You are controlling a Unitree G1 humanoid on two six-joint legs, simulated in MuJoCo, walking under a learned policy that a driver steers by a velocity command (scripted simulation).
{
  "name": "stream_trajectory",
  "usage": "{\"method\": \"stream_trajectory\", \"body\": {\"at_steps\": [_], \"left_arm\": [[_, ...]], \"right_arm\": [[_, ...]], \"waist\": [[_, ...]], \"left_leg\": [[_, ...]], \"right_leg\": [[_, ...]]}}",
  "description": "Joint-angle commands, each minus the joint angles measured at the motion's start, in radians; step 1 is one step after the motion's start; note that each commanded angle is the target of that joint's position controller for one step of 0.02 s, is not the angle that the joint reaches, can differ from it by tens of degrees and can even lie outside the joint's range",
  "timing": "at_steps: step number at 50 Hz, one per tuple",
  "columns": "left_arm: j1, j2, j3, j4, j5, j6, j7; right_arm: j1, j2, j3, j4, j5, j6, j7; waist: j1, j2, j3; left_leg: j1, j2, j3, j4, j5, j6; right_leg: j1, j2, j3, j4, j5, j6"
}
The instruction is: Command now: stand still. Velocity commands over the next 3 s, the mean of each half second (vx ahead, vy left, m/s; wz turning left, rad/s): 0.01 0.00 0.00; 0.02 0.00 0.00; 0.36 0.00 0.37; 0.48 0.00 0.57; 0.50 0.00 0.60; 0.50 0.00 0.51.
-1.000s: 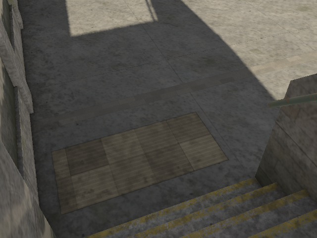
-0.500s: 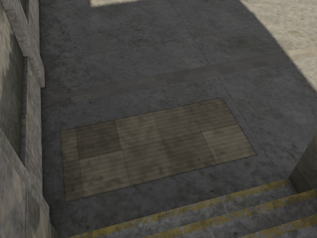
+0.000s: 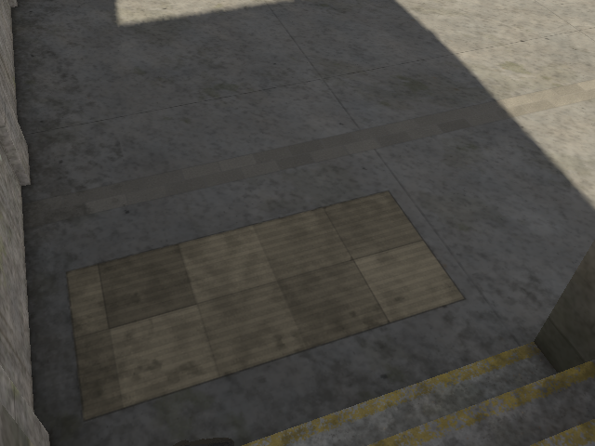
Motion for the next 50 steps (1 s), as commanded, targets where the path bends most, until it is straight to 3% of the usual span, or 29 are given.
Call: {"method": "stream_trajectory", "body": {"at_steps": [1, 2, 5, 8, 9, 10, 15, 20, 21, 23, 26, 29, 30, 32, 34, 36, 38, 39, 41, 43, 44, 45, 47, 48, 49, 50], "left_arm": [[-0.095, 0.048, 0.012, -0.106, 0.001, -0.022, -0.021], [-0.081, 0.042, 0.012, -0.109, -0.004, -0.029, -0.022], [-0.081, 0.053, 0.015, -0.135, -0.001, -0.039, -0.019], [-0.124, 0.058, 0.017, -0.164, -0.005, -0.036, -0.020], [-0.121, 0.051, 0.017, -0.171, -0.015, -0.034, -0.018], [-0.123, 0.051, 0.020, -0.181, -0.003, -0.034, -0.021], [-0.142, 0.072, 0.021, -0.198, -0.002, -0.042, -0.024], [-0.162, 0.071, 0.023, -0.214, 0.000, -0.053, -0.032], [-0.175, 0.072, 0.027, -0.224, 0.002, -0.056, -0.032], [-0.212, 0.068, 0.026, -0.244, -0.005, -0.053, -0.032], [-0.236, 0.060, 0.027, -0.244, -0.007, -0.058, -0.035], [-0.263, 0.054, 0.029, -0.251, -0.002, -0.060, -0.040], [-0.307, 0.075, 0.042, -0.253, 0.003, -0.063, -0.035], [-0.364, 0.061, 0.039, -0.275, 0.011, -0.066, -0.026], [-0.429, 0.044, 0.038, -0.299, 0.008, -0.070, -0.022], [-0.494, 0.039, 0.041, -0.326, 0.019, -0.075, -0.019], [-0.551, -0.003, 0.035, -0.366, 0.016, -0.087, -0.031], [-0.582, 0.011, 0.043, -0.377, 0.024, -0.091, -0.033], [-0.654, -0.003, 0.048, -0.401, 0.019, -0.098, -0.028], [-0.718, -0.011, 0.059, -0.439, 0.022, -0.110, -0.020], [-0.744, -0.023, 0.060, -0.457, 0.028, -0.123, -0.022], [-0.782, -0.028, 0.065, -0.480, 0.012, -0.126, -0.021], [-0.903, -0.040, 0.075, -0.545, -0.009, -0.133, -0.011], [-1.011, -0.061, 0.067, -0.632, 0.046, -0.133, 0.005], [-1.061, -0.073, 0.072, -0.653, 0.067, -0.154, 0.009], [-1.020, -0.089, 0.065, -0.660, 0.068, -0.171, -0.008]], "right_arm": [[0.153, -0.091, -0.020, -0.033, 0.000, 0.007, -0.012], [0.176, -0.100, -0.034, -0.024, 0.003, 0.001, -0.011], [0.175, -0.119, -0.050, -0.029, 0.003, -0.006, -0.012], [0.147, -0.114, -0.055, -0.047, 0.006, 0.001, -0.011], [0.134, -0.117, -0.054, -0.048, 0.001, -0.001, -0.003], [0.094, -0.101, -0.046, -0.061, 0.005, -0.002, -0.001], [0.113, -0.111, -0.051, -0.063, 0.020, -0.001, -0.004], [0.148, -0.112, -0.054, -0.051, 0.014, -0.004, -0.006], [0.107, -0.114, -0.053, -0.070, 0.013, -0.005, -0.009], [0.125, -0.131, -0.057, -0.064, 0.007, -0.006, -0.020], [0.140, -0.146, -0.061, -0.055, 0.018, -0.009, -0.023], [0.167, -0.147, -0.067, -0.034, 0.025, -0.009, -0.025], [0.204, -0.135, -0.069, -0.033, 0.027, -0.016, -0.022], [0.267, -0.156, -0.083, 0.004, 0.030, -0.028, -0.028], [0.330, -0.139, -0.087, 0.043, 0.026, -0.034, -0.029], [0.371, -0.137, -0.094, 0.078, 0.026, -0.040, -0.029], [0.453, -0.093, -0.086, 0.145, 0.021, -0.048, -0.016], [0.491, -0.091, -0.091, 0.165, 0.026, -0.057, -0.009], [0.581, -0.071, -0.093, 0.227, 0.027, -0.079, 0.000], [0.657, -0.061, -0.100, 0.281, 0.019, -0.105, 0.010], [0.699, -0.055, -0.102, 0.297, 0.012, -0.120, 0.021], [0.734, -0.035, -0.100, 0.319, 0.002, -0.142, 0.031], [0.874, -0.002, -0.096, 0.367, -0.013, -0.192, 0.056], [0.906, -0.008, -0.099, 0.378, 0.015, -0.190, 0.036], [0.962, 0.056, -0.089, 0.397, 0.012, -0.191, 0.043], [0.874, 0.097, -0.086, 0.382, 0.044, -0.179, 0.020]], "waist": [[-0.012, 0.018, 0.074], [-0.010, 0.040, 0.083], [-0.017, 0.066, -0.007], [-0.021, 0.029, -0.034], [-0.006, 0.007, -0.038], [0.007, 0.025, -0.046], [-0.002, -0.017, -0.012], [-0.012, -0.011, -0.006], [0.000, -0.006, 0.018], [-0.015, 0.005, -0.024], [-0.022, -0.027, -0.053], [-0.037, 0.007, -0.052], [-0.069, -0.003, -0.010], [-0.102, 0.007, -0.026], [-0.127, 0.022, -0.033], [-0.148, 0.033, -0.037], [-0.162, 0.076, -0.056], [-0.180, 0.061, -0.053], [-0.216, 0.043, -0.048], [-0.236, -0.005, -0.064], [-0.246, -0.011, -0.113], [-0.260, 0.005, -0.129], [-0.331, 0.053, -0.129], [-0.353, 0.192, -0.077], [-0.354, 0.100, -0.095], [-0.285, 0.059, -0.069]], "left_leg": [[0.139, 0.161, -0.236, -0.092, 0.553, 0.116], [0.147, 0.160, -0.237, -0.066, 0.663, 0.116], [0.225, 0.171, -0.271, -0.008, 0.752, 0.134], [0.243, 0.179, -0.305, 0.017, 0.757, 0.153], [0.238, 0.180, -0.315, 0.023, 0.746, 0.160], [0.209, 0.169, -0.324, 0.041, 0.749, 0.170], [0.209, 0.149, -0.310, 0.052, 0.739, 0.189], [0.242, 0.133, -0.308, 0.078, 0.793, 0.190], [0.215, 0.121, -0.315, 0.094, 0.860, 0.186], [0.261, 0.128, -0.331, 0.116, 0.929, 0.190], [0.296, 0.135, -0.358, 0.138, 0.986, 0.174], [0.311, 0.111, -0.370, 0.151, 1.022, 0.158], [0.296, 0.100, -0.382, 0.149, 1.063, 0.154], [0.352, 0.088, -0.418, 0.163, 1.085, 0.142], [0.386, 0.067, -0.457, 0.178, 1.114, 0.136], [0.403, 0.042, -0.493, 0.186, 1.149, 0.128], [0.443, 0.019, -0.531, 0.183, 1.200, 0.126], [0.469, 0.002, -0.549, 0.194, 1.220, 0.120], [0.448, -0.023, -0.587, 0.215, 1.239, 0.111], [0.390, -0.059, -0.629, 0.269, 1.183, 0.106], [0.394, -0.084, -0.640, 0.279, 1.141, 0.106], [0.400, -0.096, -0.654, 0.279, 1.106, 0.115], [0.488, -0.128, -0.691, 0.257, 1.062, 0.162], [0.586, -0.080, -0.869, 0.251, 0.954, 0.133], [0.506, -0.115, -0.808, 0.330, 0.867, 0.072], [0.268, -0.205, -0.750, 0.274, 0.866, 0.016]], "right_leg": [[-0.234, -0.029, 0.000, -0.120, -0.065, 0.021], [-0.248, -0.029, -0.005, -0.088, -0.092, 0.019], [-0.255, -0.028, 0.032, -0.070, -0.138, 0.024], [-0.271, -0.024, 0.053, -0.086, -0.171, 0.020], [-0.266, -0.022, 0.062, -0.081, -0.166, 0.018], [-0.238, -0.026, 0.096, -0.090, -0.173, 0.014], [-0.233, -0.018, 0.065, -0.162, -0.179, 0.015], [-0.241, -0.001, 0.066, -0.157, -0.182, 0.013], [-0.241, 0.001, 0.077, -0.152, -0.207, 0.014], [-0.254, 0.008, 0.085, -0.132, -0.257, 0.026], [-0.248, 0.003, 0.092, -0.166, -0.275, 0.033], [-0.248, 0.003, 0.075, -0.161, -0.290, 0.036], [-0.283, 0.006, 0.069, -0.132, -0.353, 0.037], [-0.324, 0.009, 0.064, -0.131, -0.403, 0.048], [-0.353, 0.021, 0.061, -0.130, -0.429, 0.051], [-0.367, 0.035, 0.052, -0.129, -0.447, 0.052], [-0.378, 0.051, 0.023, -0.146, -0.470, 0.059], [-0.396, 0.062, 0.010, -0.155, -0.469, 0.071], [-0.392, 0.079, 0.001, -0.155, -0.478, 0.093], [-0.380, 0.092, 0.002, -0.096, -0.385, 0.131], [-0.361, 0.094, 0.007, -0.106, -0.287, 0.146], [-0.360, 0.104, 0.013, -0.096, -0.209, 0.171], [-0.441, 0.143, 0.021, -0.032, -0.091, 0.222], [-0.583, 0.140, 0.170, -0.175, -0.535, 0.217], [-0.527, 0.106, 0.177, -0.205, -0.453, 0.227], [-0.237, 0.127, 0.127, -0.555, -0.489, 0.203]]}}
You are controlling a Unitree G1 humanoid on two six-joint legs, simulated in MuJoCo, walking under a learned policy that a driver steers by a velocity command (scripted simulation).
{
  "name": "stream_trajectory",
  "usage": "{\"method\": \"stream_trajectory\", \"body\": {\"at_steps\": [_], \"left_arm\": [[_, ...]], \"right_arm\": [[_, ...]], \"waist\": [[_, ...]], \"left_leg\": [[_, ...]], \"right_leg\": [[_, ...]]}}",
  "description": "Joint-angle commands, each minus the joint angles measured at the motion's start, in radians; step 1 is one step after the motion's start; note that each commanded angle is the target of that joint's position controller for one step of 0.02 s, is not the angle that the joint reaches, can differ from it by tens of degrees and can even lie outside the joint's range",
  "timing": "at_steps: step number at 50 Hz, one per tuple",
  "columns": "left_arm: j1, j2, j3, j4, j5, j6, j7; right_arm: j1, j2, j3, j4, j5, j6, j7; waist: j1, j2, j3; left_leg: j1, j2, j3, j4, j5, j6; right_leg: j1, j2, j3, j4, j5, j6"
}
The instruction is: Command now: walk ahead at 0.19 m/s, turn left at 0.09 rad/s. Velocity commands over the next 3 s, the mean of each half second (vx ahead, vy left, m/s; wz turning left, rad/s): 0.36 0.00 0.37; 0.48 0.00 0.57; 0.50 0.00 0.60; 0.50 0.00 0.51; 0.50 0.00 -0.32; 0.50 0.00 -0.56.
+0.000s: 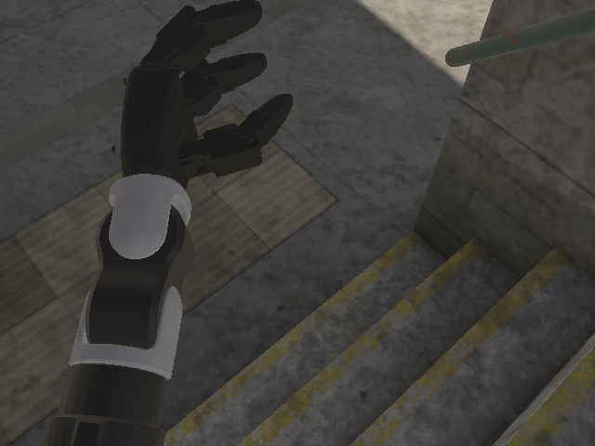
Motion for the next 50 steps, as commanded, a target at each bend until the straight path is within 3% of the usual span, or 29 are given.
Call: {"method": "stream_trajectory", "body": {"at_steps": [1, 2, 3, 4, 7, 9, 10, 11, 13, 15, 16, 17, 18, 20, 21, 22, 23, 24, 25, 28, 31, 34, 35, 36, 37, 39, 41, 44, 50], "left_arm": [[-0.032, -0.043, -0.017, -0.123, 0.001, -0.076, -0.012], [0.467, -0.010, 0.009, 0.077, -0.106, -0.053, -0.007], [0.898, -0.050, -0.003, 0.245, -0.106, 0.001, -0.006], [0.957, 0.099, 0.049, 0.342, -0.111, 0.001, -0.003], [0.739, 0.061, 0.004, 0.332, -0.042, -0.053, 0.093], [0.746, -0.011, -0.006, 0.350, -0.099, -0.046, 0.089], [0.369, 0.106, 0.019, 0.181, -0.002, -0.075, 0.082], [0.044, 0.142, 0.019, 0.099, 0.052, -0.062, 0.066], [0.079, -0.166, -0.069, 0.123, -0.113, 0.003, 0.001], [0.258, -0.239, -0.093, 0.208, -0.102, 0.003, -0.042], [0.274, -0.214, -0.090, 0.191, -0.091, -0.003, -0.072], [0.534, -0.204, -0.102, 0.223, -0.042, 0.048, -0.083], [0.565, -0.103, -0.091, 0.266, -0.034, 0.036, -0.057], [0.678, 0.002, -0.065, 0.321, -0.053, 0.049, -0.038], [0.797, 0.102, -0.057, 0.127, -0.024, 0.051, -0.020], [0.932, 0.333, 0.007, 0.269, -0.007, -0.036, -0.038], [0.784, 0.328, 0.000, 0.363, -0.006, -0.057, -0.063], [0.591, 0.260, -0.004, 0.373, 0.016, -0.051, -0.069], [0.352, 0.154, -0.034, 0.328, 0.050, -0.041, -0.080], [0.046, 0.168, -0.039, 0.197, 0.004, -0.063, -0.098], [0.755, 0.104, -0.032, 0.421, 0.009, -0.066, -0.124], [1.578, 0.111, -0.013, 0.710, 0.027, -0.030, -0.110], [1.715, 0.072, -0.034, 0.792, 0.036, -0.032, -0.113], [1.575, 0.200, -0.018, 0.773, 0.016, -0.039, -0.090], [1.281, 0.207, -0.012, 0.701, -0.005, -0.025, -0.064], [0.739, 0.152, -0.056, 0.508, 0.079, -0.039, -0.023], [0.760, 0.200, -0.052, 0.540, 0.094, -0.072, 0.046], [0.939, 0.283, -0.032, 0.572, 0.039, -0.076, 0.108], [1.148, 0.227, -0.020, 0.590, 0.033, -0.007, 0.073]], "right_arm": [[0.024, 0.127, 0.025, -0.009, 0.026, -0.002, -0.007], [-0.285, 0.082, 0.044, -0.096, 0.043, 0.009, 0.003], [-0.544, -0.075, 0.042, -0.209, 0.051, -0.022, 0.011], [-0.638, -0.198, -0.008, -0.256, 0.079, -0.059, 0.027], [-0.220, 0.054, 0.027, -0.079, 0.041, -0.143, -0.005], [-0.013, 0.108, 0.009, -0.057, -0.056, -0.206, -0.003], [0.474, -0.067, -0.017, 0.049, -0.122, -0.221, 0.026], [0.945, -0.101, -0.021, 0.222, -0.147, -0.160, 0.011], [0.611, 0.184, 0.070, 0.173, -0.166, -0.098, 0.055], [0.546, 0.152, 0.111, 0.134, -0.068, -0.101, 0.081], [0.349, 0.097, 0.106, 0.058, -0.102, -0.082, 0.089], [-0.110, -0.064, 0.072, -0.149, -0.092, -0.029, 0.029], [-0.129, -0.028, 0.064, -0.233, -0.033, 0.011, 0.004], [-0.185, 0.012, 0.083, -0.308, -0.021, 0.086, 0.033], [-0.890, -0.524, -0.109, -0.428, 0.055, -0.033, -0.017], [-0.766, -0.302, -0.068, -0.320, 0.065, -0.049, -0.109], [-0.341, -0.027, -0.005, -0.204, -0.027, -0.007, -0.099], [-0.065, -0.043, -0.027, -0.178, -0.022, 0.029, -0.102], [0.101, -0.091, -0.046, -0.130, 0.003, 0.039, -0.107], [0.011, 0.026, 0.007, -0.084, -0.034, 0.043, -0.136], [-0.593, -0.156, -0.004, -0.245, -0.023, 0.064, -0.106], [-1.052, -0.194, -0.012, -0.375, 0.030, 0.068, -0.045], [-1.085, -0.095, 0.000, -0.445, 0.039, 0.060, -0.019], [-0.813, 0.048, 0.041, -0.496, 0.038, 0.032, 0.014], [-0.603, 0.030, 0.049, -0.444, 0.018, 0.033, 0.057], [-0.852, -0.134, 0.027, -0.545, 0.006, 0.029, 0.033], [-0.852, -0.155, 0.027, -0.530, -0.009, 0.039, 0.016], [-0.984, -0.089, 0.050, -0.598, -0.021, 0.064, 0.070], [-1.120, -0.154, 0.019, -0.634, 0.041, 0.070, 0.139]], "waist": [[0.218, -0.077, -0.053], [0.517, -0.503, -0.066], [0.737, -0.368, -0.124], [0.668, -0.467, 0.086], [0.338, -0.199, 0.419], [0.250, -0.058, 0.330], [-0.042, -0.095, 0.160], [-0.286, 0.370, -0.092], [0.054, -0.005, 0.002], [0.123, -0.177, 0.105], [0.191, -0.231, 0.187], [0.383, 0.109, 0.281], [0.314, 0.130, 0.273], [0.318, 0.175, 0.280], [0.663, 1.049, 0.509], [0.644, 0.686, 0.150], [0.399, 0.157, 0.115], [0.204, -0.187, 0.092], [0.011, -0.266, 0.123], [-0.064, -0.004, 0.259], [0.336, -0.202, 0.079], [0.867, -0.236, 0.021], [0.842, -0.263, 0.068], [0.586, -0.569, 0.085], [0.368, -0.414, 0.138], [0.206, -0.039, 0.211], [0.195, 0.085, 0.269], [0.282, -0.013, 0.164], [0.467, -0.119, 0.186]], "left_leg": [[-0.418, -0.023, 0.038, 0.126, 0.907, -0.135], [-1.095, -0.117, 0.129, 0.320, -0.054, -0.152], [-1.072, 0.093, 0.220, 0.239, -0.243, -0.080], [-0.986, 0.104, 0.319, 0.230, -0.068, -0.056], [-0.738, 0.023, 0.955, 0.130, 0.377, -0.174], [-0.159, 0.031, 1.172, -0.065, 0.923, -0.201], [0.505, 0.044, 1.156, -0.706, 1.266, -0.142], [1.342, 0.145, 0.994, -0.978, 2.050, -0.031], [0.995, 0.490, 0.677, -0.780, 1.844, 0.015], [0.568, 0.473, 0.623, -0.905, 1.740, -0.155], [0.374, 0.419, 0.634, -0.809, 1.336, -0.160], [0.129, 0.268, 0.701, -0.862, 1.008, -0.216], [0.113, 0.282, 0.709, -0.890, 1.012, -0.168], [-0.225, 0.353, 0.488, -0.737, 0.047, -0.072], [-0.816, 0.778, -0.425, -0.672, -0.430, 0.176], [-0.681, 0.608, -0.095, -0.470, -0.388, 0.142], [-0.610, 0.524, 0.046, -0.452, -0.383, 0.118], [-0.355, 0.451, 0.115, -0.262, -0.622, 0.124], [-0.072, 0.492, 0.052, -0.224, -0.749, 0.162], [0.094, 0.341, 0.047, -0.129, -0.564, 0.184], [-0.714, 0.175, 0.421, 0.156, -0.449, 0.076], [-0.942, 0.007, 0.735, 1.219, -0.346, -0.106], [-1.150, -0.013, 0.582, 1.472, -0.274, -0.040], [-1.376, 0.086, 0.340, 1.341, -0.098, 0.048], [-1.380, 0.145, 0.358, 1.081, 0.144, 0.067], [-0.868, 0.240, 0.544, 0.552, 0.514, 0.025], [-0.646, 0.283, 0.557, 0.415, 0.617, -0.052], [-0.539, 0.314, 0.553, 0.110, 1.184, -0.082], [-0.523, 0.400, 0.645, -0.333, 1.070, -0.078]], "right_leg": [[0.566, -0.054, 0.168, -0.801, 0.123, -0.034], [1.450, -0.197, 0.311, -1.113, 0.964, -0.157], [1.398, -0.255, 0.245, -1.071, 0.751, -0.136], [1.042, -0.231, 0.222, -0.972, 1.116, -0.184], [0.531, 0.008, -0.314, -0.869, 1.030, 0.057], [0.101, -0.017, -0.348, -0.676, 1.463, 0.115], [-0.064, 0.201, -0.448, -0.244, 1.392, 0.311], [-0.334, 0.339, -0.453, 0.374, 0.208, 0.316], [-0.181, 0.207, -0.201, 0.560, -0.491, 0.025], [0.048, 0.181, -0.305, 0.416, -0.516, -0.076], [0.099, 0.120, -0.371, 0.240, -0.431, -0.165], [0.066, 0.061, -0.305, -0.327, -0.074, -0.276], [0.027, -0.002, -0.310, -0.440, 0.026, -0.301], [-0.132, 0.007, -0.340, 0.171, 0.209, -0.291], [-0.147, -0.461, 0.499, -0.690, 0.325, -0.400], [0.199, -0.311, 0.230, -0.571, 0.880, -0.294], [0.258, -0.170, -0.023, -0.445, 1.066, -0.241], [0.015, -0.142, -0.023, -0.582, 1.149, -0.160], [-0.313, -0.144, 0.002, -0.622, 1.075, -0.109], [-0.488, -0.129, 0.159, -0.978, 0.965, -0.076], [0.746, -0.009, -0.110, -1.135, 1.462, -0.107], [1.157, -0.267, -0.004, -1.200, 1.095, -0.314], [1.232, -0.255, -0.017, -1.057, 0.831, -0.257], [1.304, -0.331, 0.236, -1.035, 0.759, -0.205], [1.120, -0.385, 0.276, -1.128, 0.761, -0.178], [0.232, -0.412, 0.405, -1.332, 0.348, -0.245], [-0.027, -0.372, 0.344, -1.128, 0.596, -0.242], [0.136, -0.321, 0.198, -1.021, 0.313, -0.271], [0.482, -0.332, 0.164, -0.799, 0.312, -0.323]]}}
Over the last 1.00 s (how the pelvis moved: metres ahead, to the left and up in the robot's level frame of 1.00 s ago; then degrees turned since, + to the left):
0.18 -0.09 -0.03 -5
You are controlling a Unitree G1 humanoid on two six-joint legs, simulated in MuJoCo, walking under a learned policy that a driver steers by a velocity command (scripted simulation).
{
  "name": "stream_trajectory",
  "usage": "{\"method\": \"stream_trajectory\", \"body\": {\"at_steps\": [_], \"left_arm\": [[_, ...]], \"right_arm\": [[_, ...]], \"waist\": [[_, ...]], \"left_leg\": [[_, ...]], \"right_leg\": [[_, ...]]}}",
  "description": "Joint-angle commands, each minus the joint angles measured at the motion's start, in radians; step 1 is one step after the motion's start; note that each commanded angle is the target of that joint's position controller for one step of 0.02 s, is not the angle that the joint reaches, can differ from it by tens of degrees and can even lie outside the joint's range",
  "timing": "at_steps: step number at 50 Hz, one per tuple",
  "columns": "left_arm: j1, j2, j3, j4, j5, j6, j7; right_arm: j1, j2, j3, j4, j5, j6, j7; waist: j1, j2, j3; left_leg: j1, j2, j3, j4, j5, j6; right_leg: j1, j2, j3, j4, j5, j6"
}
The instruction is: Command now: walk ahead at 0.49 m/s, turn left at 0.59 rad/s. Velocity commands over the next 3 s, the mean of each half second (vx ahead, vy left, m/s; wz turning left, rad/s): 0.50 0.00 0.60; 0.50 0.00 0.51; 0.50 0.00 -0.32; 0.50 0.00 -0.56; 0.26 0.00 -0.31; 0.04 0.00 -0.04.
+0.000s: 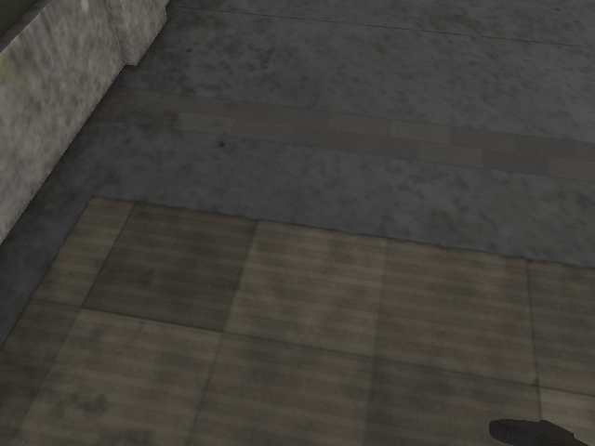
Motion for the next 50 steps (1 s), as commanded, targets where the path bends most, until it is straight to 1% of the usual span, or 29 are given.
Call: {"method": "stream_trajectory", "body": {"at_steps": [1, 3, 4, 5, 6, 7, 8, 9, 11, 14, 16, 17, 18, 19, 20, 21, 23, 25, 29, 34, 36, 38, 39, 40, 41, 42, 44, 45, 50], "left_arm": [[0.028, 0.141, 0.040, -0.071, 0.001, 0.006, -0.022], [0.039, 0.102, 0.034, -0.065, -0.003, 0.007, -0.050], [0.019, 0.107, 0.040, -0.067, -0.004, -0.001, -0.068], [-0.021, 0.120, 0.035, -0.123, 0.013, -0.024, -0.090], [-0.133, 0.161, 0.020, -0.247, -0.009, -0.065, -0.091], [-0.213, 0.238, 0.039, -0.287, -0.018, -0.099, -0.100], [-0.255, 0.211, 0.044, -0.290, -0.020, -0.114, -0.106], [-0.242, 0.153, 0.032, -0.331, -0.037, -0.096, -0.104], [-0.325, 0.148, 0.045, -0.334, -0.016, -0.036, -0.092], [-0.173, 0.118, 0.057, -0.231, 0.002, -0.010, -0.112], [-0.134, 0.087, 0.064, -0.214, -0.001, -0.009, -0.121], [-0.066, 0.099, 0.072, -0.193, 0.000, -0.009, -0.119], [0.030, 0.200, 0.098, -0.181, 0.007, -0.018, -0.110], [0.084, 0.331, 0.125, -0.187, 0.024, -0.036, -0.116], [-0.015, 0.309, 0.122, -0.202, 0.015, -0.055, -0.111], [-0.086, 0.259, 0.112, -0.209, 0.005, -0.063, -0.105], [-0.202, 0.191, 0.083, -0.200, 0.010, -0.057, -0.106], [-0.259, 0.145, 0.066, -0.180, 0.008, -0.046, -0.109], [-0.230, 0.191, 0.081, -0.127, 0.014, -0.038, -0.086], [-0.181, 0.263, 0.094, -0.087, -0.021, -0.034, -0.086], [-0.185, 0.302, 0.104, -0.093, -0.026, -0.032, -0.087], [-0.188, 0.325, 0.108, -0.097, -0.028, -0.025, -0.082], [-0.179, 0.309, 0.102, -0.115, -0.015, -0.030, -0.079], [-0.086, 0.155, 0.048, -0.183, 0.025, -0.054, -0.101], [-0.157, 0.223, 0.054, -0.212, -0.002, -0.099, -0.114], [-0.278, 0.280, 0.073, -0.253, -0.035, -0.115, -0.117], [-0.314, 0.254, 0.064, -0.253, -0.011, -0.113, -0.106], [-0.282, 0.260, 0.072, -0.236, -0.006, -0.096, -0.107], [-0.329, 0.194, 0.053, -0.242, 0.004, -0.044, -0.113]], "right_arm": [[-0.079, -0.034, -0.015, -0.058, 0.016, -0.009, 0.032], [0.012, -0.009, -0.019, 0.014, -0.001, -0.029, 0.034], [0.215, -0.029, -0.041, 0.089, -0.040, -0.038, 0.024], [0.420, -0.144, -0.085, 0.133, -0.065, -0.061, 0.017], [0.551, -0.193, -0.094, 0.149, -0.043, -0.056, -0.006], [0.530, -0.162, -0.076, 0.108, -0.051, -0.046, -0.036], [0.492, -0.144, -0.072, 0.121, -0.055, -0.046, -0.054], [0.356, -0.206, -0.084, 0.099, -0.037, -0.031, -0.089], [0.037, -0.102, -0.041, -0.033, -0.052, -0.016, -0.125], [0.068, -0.100, -0.049, 0.000, -0.032, -0.012, -0.124], [0.176, -0.060, -0.036, 0.055, -0.018, -0.019, -0.111], [0.183, -0.023, -0.028, 0.057, -0.013, -0.030, -0.110], [0.165, 0.050, -0.008, 0.033, -0.008, -0.047, -0.105], [0.253, 0.039, -0.010, -0.006, 0.004, -0.077, -0.095], [0.192, -0.046, -0.031, -0.010, 0.010, -0.079, -0.095], [0.074, -0.056, -0.033, -0.034, 0.002, -0.070, -0.099], [0.086, -0.030, -0.028, -0.036, -0.027, -0.044, -0.095], [0.132, -0.008, -0.029, -0.045, -0.023, -0.028, -0.083], [0.028, 0.017, -0.018, -0.091, -0.045, -0.020, -0.061], [-0.087, 0.003, -0.014, -0.129, -0.030, -0.024, -0.023], [-0.070, -0.042, -0.031, -0.136, -0.037, -0.025, -0.013], [0.119, -0.103, -0.066, -0.085, -0.040, -0.024, -0.014], [0.286, -0.173, -0.098, -0.043, -0.040, -0.020, -0.026], [0.314, -0.314, -0.121, -0.046, -0.037, -0.030, -0.036], [0.386, -0.270, -0.108, -0.057, -0.043, -0.039, -0.048], [0.357, -0.204, -0.089, -0.048, -0.051, -0.047, -0.053], [0.206, -0.120, -0.060, -0.065, -0.039, -0.051, -0.054], [0.162, -0.083, -0.044, -0.072, -0.048, -0.054, -0.056], [0.178, -0.119, -0.045, -0.008, -0.060, -0.068, -0.065]], "waist": [[0.030, -0.168, 0.114], [0.006, -0.113, 0.089], [-0.087, -0.077, -0.001], [-0.197, 0.072, -0.105], [-0.281, 0.204, -0.365], [-0.282, 0.030, -0.413], [-0.231, -0.119, -0.389], [-0.100, -0.071, -0.339], [0.008, -0.171, -0.117], [0.038, -0.095, -0.166], [0.065, -0.084, -0.153], [0.103, -0.107, -0.146], [0.139, -0.281, -0.128], [0.081, -0.521, -0.187], [0.055, -0.409, -0.055], [0.065, -0.328, 0.061], [-0.011, -0.252, 0.090], [-0.073, -0.265, 0.072], [-0.052, -0.189, 0.021], [-0.014, -0.240, -0.007], [-0.041, -0.266, -0.033], [-0.152, -0.265, -0.109], [-0.227, -0.227, -0.179], [-0.137, 0.090, -0.288], [-0.190, 0.091, -0.472], [-0.211, 0.044, -0.341], [-0.119, -0.116, -0.182], [-0.082, -0.114, -0.155], [-0.058, -0.091, -0.046]], "left_leg": [[-0.051, 0.037, 0.064, -0.145, -0.030, 0.024], [0.234, -0.041, 0.202, -0.368, -0.107, 0.065], [0.672, -0.106, 0.270, -0.447, -0.002, 0.133], [1.342, 0.090, -0.064, -0.097, 0.201, 0.353], [1.537, 0.216, -0.324, -0.024, 0.117, 0.488], [1.433, 0.217, -0.349, -0.119, -0.096, 0.444], [1.278, 0.208, -0.373, -0.152, -0.237, 0.413], [1.108, 0.271, -0.584, -0.256, -0.606, 0.423], [0.447, 0.233, -0.541, -0.362, -0.663, 0.346], [0.103, 0.007, -0.205, -0.287, -0.667, 0.237], [0.053, -0.050, -0.152, -0.195, -0.809, 0.192], [0.011, -0.080, -0.154, -0.080, -0.891, 0.157], [-0.115, -0.190, -0.059, 0.283, -0.971, 0.078], [-0.240, -0.210, -0.024, 0.571, -1.151, 0.048], [-0.383, -0.137, -0.054, 0.685, -1.087, 0.047], [-0.446, -0.098, -0.053, 0.726, -0.985, 0.060], [-0.299, -0.049, -0.040, 0.676, -0.847, 0.055], [-0.158, -0.028, -0.005, 0.594, -0.791, 0.041], [-0.074, -0.014, 0.096, 0.235, -0.583, 0.029], [0.114, -0.028, 0.213, -0.048, -0.583, 0.041], [0.211, -0.077, 0.261, -0.107, -0.663, 0.083], [0.463, -0.149, 0.302, -0.248, -0.628, 0.150], [0.775, -0.108, 0.190, -0.228, -0.579, 0.197], [1.177, 0.200, -0.374, -0.245, -0.668, 0.402], [1.214, 0.305, -0.711, -0.457, -0.879, 0.475], [1.147, 0.249, -0.558, -0.477, -0.836, 0.394], [0.850, 0.175, -0.324, -0.482, -0.622, 0.316], [0.747, 0.153, -0.240, -0.497, -0.507, 0.301], [0.509, 0.139, -0.060, -0.563, -0.386, 0.284]], "right_leg": [[0.074, -0.320, 0.505, -0.371, 0.506, -0.036], [0.045, -0.224, 0.283, -0.141, 0.686, 0.012], [-0.149, -0.159, 0.136, 0.077, 0.870, 0.051], [-0.786, -0.070, 0.122, 0.561, 0.302, 0.163], [-0.933, -0.103, 0.334, 0.658, 0.106, 0.178], [-0.877, -0.151, 0.432, 0.388, 0.238, 0.149], [-0.805, -0.153, 0.438, 0.287, 0.335, 0.116], [-0.815, -0.148, 0.482, 0.057, 0.479, 0.111], [-0.468, -0.192, 0.478, -0.355, 0.488, 0.167], [0.127, -0.071, 0.261, -0.641, 0.827, 0.154], [0.290, -0.012, 0.190, -0.708, 0.795, 0.146], [0.375, -0.042, 0.230, -0.735, 0.692, 0.122], [0.460, -0.246, 0.522, -0.878, 0.572, 0.020], [0.551, -0.497, 1.109, -1.158, 0.476, -0.168], [0.496, -0.538, 1.217, -1.197, 0.264, -0.200], [0.417, -0.504, 1.086, -1.177, 0.278, -0.172], [0.224, -0.416, 0.777, -1.157, 0.589, -0.106], [0.121, -0.350, 0.561, -1.207, 0.742, -0.056], [0.205, -0.306, 0.303, -1.224, 1.003, -0.024], [0.319, -0.315, 0.174, -1.206, 1.120, -0.008], [0.382, -0.320, 0.134, -1.113, 1.426, 0.009], [0.383, -0.295, 0.099, -0.857, 1.656, 0.028], [0.161, -0.273, 0.098, -0.592, 1.524, 0.054], [-0.327, -0.101, 0.146, -0.148, 0.564, 0.107], [-0.406, -0.031, 0.373, -0.002, 0.379, 0.090], [-0.488, -0.084, 0.402, -0.019, 0.484, 0.064], [-0.404, -0.164, 0.379, -0.187, 0.596, 0.056], [-0.332, -0.195, 0.377, -0.234, 0.623, 0.068], [-0.316, -0.209, 0.324, -0.408, 0.743, 0.122]]}}
Over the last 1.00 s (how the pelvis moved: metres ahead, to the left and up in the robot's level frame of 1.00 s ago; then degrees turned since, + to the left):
0.82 -0.10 -0.82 26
